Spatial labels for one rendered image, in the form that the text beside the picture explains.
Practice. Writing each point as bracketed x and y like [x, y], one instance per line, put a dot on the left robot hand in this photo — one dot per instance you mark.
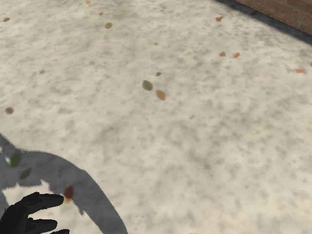
[15, 219]

